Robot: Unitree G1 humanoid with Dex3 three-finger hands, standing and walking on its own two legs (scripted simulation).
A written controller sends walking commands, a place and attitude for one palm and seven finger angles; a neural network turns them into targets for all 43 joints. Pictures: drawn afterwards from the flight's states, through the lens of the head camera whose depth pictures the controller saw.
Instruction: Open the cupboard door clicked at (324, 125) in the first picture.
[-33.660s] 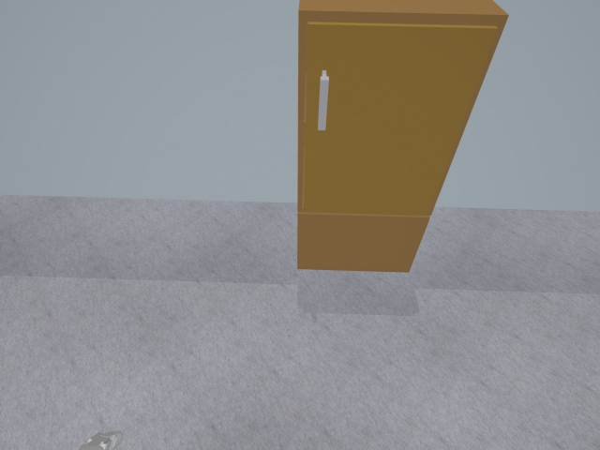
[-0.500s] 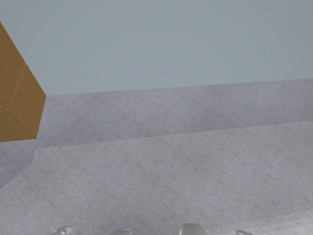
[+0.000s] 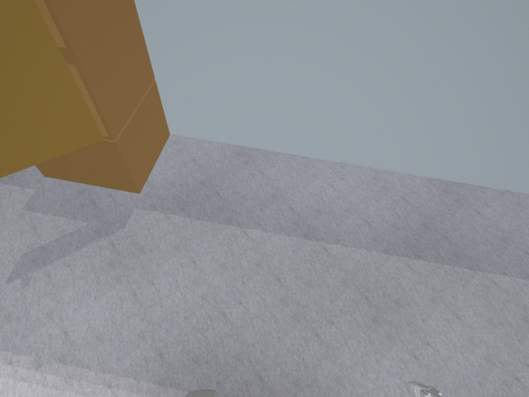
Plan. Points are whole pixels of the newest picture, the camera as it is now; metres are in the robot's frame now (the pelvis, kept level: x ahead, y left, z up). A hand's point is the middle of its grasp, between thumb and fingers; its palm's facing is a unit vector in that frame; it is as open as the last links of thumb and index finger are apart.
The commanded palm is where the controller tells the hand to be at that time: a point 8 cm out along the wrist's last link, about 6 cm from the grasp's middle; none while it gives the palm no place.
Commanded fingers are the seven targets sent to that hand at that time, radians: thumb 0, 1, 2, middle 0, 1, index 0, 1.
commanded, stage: turn to face it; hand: left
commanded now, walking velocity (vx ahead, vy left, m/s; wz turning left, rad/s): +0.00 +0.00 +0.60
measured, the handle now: out of the picture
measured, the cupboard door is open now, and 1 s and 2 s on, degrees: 45 45 45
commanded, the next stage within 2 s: take the last steps up to it in 1.04 s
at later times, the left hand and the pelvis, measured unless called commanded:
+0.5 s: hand out of the picture +0.03 +0.18 -0.15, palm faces +0.31 -0.92 -0.25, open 7.3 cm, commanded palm none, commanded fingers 0.00 0.90 0.90 -0.20 -0.30 -0.20 -0.30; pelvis +0.02 -0.03 +0.01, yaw +19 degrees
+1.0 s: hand out of the picture +0.02 +0.19 -0.15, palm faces +0.51 -0.81 -0.28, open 7.3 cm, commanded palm none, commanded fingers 0.00 0.90 0.90 -0.20 -0.30 -0.20 -0.30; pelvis +0.04 -0.04 +0.00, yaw +31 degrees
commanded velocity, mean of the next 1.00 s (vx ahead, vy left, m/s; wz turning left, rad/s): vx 0.00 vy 0.00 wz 0.47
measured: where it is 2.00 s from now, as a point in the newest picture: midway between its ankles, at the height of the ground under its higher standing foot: (224, 394)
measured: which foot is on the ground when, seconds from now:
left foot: down 0.00-0.32, up 0.34-0.58, down 0.60-0.98, up 1.00-1.00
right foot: down 0.00-0.00, up 0.02-0.30, down 0.32-0.60, up 0.62-0.96, down 0.98-1.00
